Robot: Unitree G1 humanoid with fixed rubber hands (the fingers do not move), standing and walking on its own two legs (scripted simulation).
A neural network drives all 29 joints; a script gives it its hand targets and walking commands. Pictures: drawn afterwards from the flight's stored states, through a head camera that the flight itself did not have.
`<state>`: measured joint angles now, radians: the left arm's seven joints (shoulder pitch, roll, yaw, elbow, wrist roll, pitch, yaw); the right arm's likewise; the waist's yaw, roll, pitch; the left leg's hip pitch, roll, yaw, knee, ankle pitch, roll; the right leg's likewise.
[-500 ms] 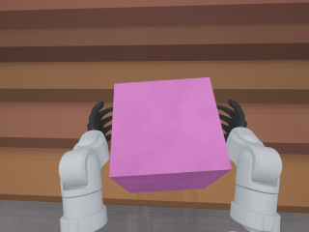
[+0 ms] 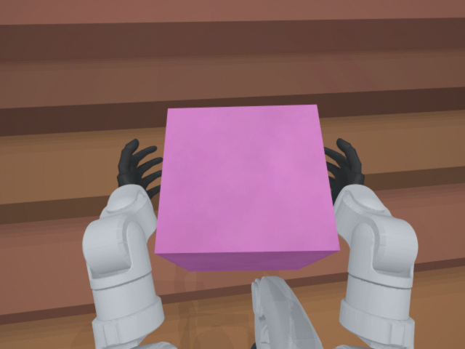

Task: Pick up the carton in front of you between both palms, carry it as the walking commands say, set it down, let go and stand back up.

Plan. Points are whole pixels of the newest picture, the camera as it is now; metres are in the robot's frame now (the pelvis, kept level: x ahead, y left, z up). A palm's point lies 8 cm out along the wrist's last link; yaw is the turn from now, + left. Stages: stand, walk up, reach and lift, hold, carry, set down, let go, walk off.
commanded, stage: carry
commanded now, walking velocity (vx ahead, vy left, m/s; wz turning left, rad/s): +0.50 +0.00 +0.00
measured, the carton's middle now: (243, 201) +0.36 -0.04 +0.05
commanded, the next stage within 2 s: none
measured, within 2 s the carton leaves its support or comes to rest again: neither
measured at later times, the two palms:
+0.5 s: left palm out of the picture +0.70 +0.13 +0.35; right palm out of the picture +0.71 -0.18 +0.33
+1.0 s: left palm out of the picture +1.02 +0.10 +0.43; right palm out of the picture +1.01 -0.20 +0.45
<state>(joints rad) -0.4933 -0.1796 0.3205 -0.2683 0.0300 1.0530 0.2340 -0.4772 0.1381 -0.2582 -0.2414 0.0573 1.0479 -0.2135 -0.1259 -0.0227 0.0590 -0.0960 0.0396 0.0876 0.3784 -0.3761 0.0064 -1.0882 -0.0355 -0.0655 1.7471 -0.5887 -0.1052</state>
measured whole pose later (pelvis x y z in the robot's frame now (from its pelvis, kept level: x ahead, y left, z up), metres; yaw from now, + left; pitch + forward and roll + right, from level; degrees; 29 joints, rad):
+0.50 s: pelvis +0.35 -0.02 +0.15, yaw +0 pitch +4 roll +3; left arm -0.68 -0.08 0.30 -0.13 -0.05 1.20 0.24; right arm -0.67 0.10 -0.31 -0.16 -0.05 1.19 -0.26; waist 0.05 -0.01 -0.08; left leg -1.09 0.05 0.18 1.38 -0.34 0.15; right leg 0.01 -0.05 -0.08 0.24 -0.27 -0.08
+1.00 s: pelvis +0.66 -0.06 +0.28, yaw -1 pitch +5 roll -3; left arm -0.68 -0.12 0.35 -0.06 0.06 1.19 0.21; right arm -0.66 0.13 -0.36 -0.07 -0.04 1.17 -0.20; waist 0.01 -0.01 -0.07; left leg 0.02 0.12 0.08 0.23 -0.25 0.03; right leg -1.05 -0.08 -0.16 1.26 -0.33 -0.12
